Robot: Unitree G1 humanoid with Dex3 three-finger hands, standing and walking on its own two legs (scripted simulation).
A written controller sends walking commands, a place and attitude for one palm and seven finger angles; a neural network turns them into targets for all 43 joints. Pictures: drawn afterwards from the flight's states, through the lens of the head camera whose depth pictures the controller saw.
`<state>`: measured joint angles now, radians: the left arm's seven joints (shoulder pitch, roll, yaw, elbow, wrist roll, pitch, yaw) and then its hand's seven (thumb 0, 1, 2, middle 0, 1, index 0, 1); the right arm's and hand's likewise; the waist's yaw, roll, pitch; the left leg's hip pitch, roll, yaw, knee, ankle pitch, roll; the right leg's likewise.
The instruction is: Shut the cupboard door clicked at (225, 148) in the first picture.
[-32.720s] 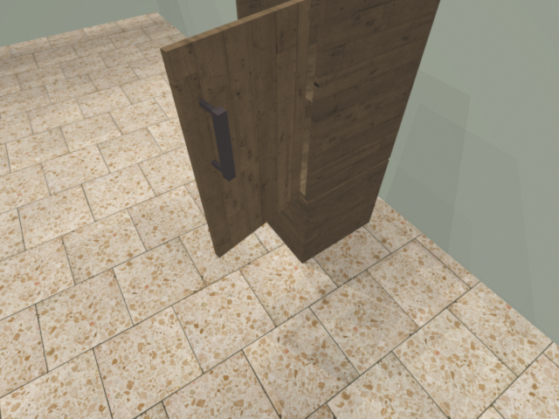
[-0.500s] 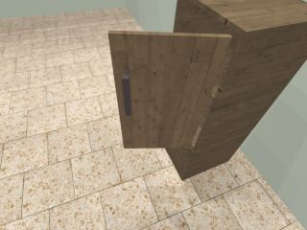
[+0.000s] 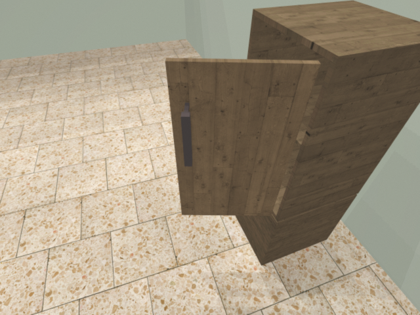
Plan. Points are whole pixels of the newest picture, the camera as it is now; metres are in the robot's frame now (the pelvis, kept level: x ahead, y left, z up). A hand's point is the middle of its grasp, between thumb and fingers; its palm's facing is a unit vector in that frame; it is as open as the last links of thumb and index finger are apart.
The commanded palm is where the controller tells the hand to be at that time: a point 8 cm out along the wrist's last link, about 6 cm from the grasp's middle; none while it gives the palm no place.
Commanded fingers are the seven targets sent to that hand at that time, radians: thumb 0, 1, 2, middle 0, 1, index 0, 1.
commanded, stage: look again from close up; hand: left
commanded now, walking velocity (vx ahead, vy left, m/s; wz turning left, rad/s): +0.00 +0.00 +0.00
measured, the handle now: (187, 135) +0.52 +0.10 +0.07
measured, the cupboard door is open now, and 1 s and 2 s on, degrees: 69 69 69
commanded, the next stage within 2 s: shuffle to correct the standing spot in 0.12 s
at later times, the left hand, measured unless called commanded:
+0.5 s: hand out of the picture -0.03 +0.18 -0.17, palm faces -0.03 -0.98 -0.20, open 7.4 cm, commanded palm none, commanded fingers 0.00 0.90 0.90 -0.20 -0.30 -0.20 -0.30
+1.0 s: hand out of the picture +0.03 +0.10 -0.18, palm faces +0.05 -0.99 -0.11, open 7.4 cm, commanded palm none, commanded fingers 0.00 0.90 0.90 -0.20 -0.30 -0.20 -0.30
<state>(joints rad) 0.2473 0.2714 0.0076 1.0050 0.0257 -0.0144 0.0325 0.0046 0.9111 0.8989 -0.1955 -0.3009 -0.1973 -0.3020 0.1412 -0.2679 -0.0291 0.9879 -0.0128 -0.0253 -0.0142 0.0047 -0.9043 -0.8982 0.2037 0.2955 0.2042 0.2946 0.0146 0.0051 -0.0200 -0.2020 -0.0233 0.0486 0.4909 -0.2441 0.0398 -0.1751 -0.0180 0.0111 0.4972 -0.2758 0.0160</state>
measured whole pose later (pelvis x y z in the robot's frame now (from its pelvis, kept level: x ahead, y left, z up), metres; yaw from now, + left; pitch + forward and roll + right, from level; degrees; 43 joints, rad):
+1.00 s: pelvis +0.05 -0.05 +0.00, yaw +1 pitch -1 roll +0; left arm 0.35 0.15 0.05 1.06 0.04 0.05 0.00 0.01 0.91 0.90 -0.19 -0.30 -0.20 -0.30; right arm 0.32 -0.09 -0.03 1.08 -0.03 -0.04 -0.05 0.00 -0.90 -0.90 0.20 0.30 0.20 0.29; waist -0.01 -0.06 0.02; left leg -0.19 0.06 0.16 0.49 -0.28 0.02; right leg -0.44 -0.03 -0.03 1.01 -0.37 0.01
